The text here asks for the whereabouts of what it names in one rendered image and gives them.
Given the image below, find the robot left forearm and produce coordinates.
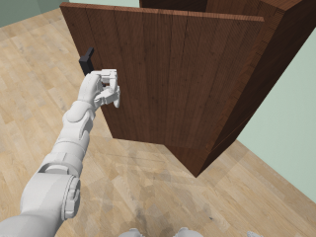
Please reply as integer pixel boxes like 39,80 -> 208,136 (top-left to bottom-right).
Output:
20,101 -> 96,212

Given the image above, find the left robot hand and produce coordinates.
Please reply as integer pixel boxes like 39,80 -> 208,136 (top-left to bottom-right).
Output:
77,69 -> 120,111

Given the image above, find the handle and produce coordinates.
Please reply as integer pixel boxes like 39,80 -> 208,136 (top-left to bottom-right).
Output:
78,47 -> 106,88

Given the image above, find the robot left shin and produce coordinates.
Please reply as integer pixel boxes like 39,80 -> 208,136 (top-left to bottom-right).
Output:
129,228 -> 140,233

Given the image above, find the robot right shin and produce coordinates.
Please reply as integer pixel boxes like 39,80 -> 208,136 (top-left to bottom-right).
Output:
177,227 -> 189,234

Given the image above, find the cupboard door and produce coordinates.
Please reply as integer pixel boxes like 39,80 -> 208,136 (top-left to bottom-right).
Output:
59,2 -> 264,150

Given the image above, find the robot shin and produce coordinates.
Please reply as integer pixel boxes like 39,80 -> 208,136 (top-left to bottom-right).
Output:
129,228 -> 140,233
177,227 -> 189,234

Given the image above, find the robot left upper arm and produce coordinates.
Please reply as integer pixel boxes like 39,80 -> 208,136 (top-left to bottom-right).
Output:
0,173 -> 81,237

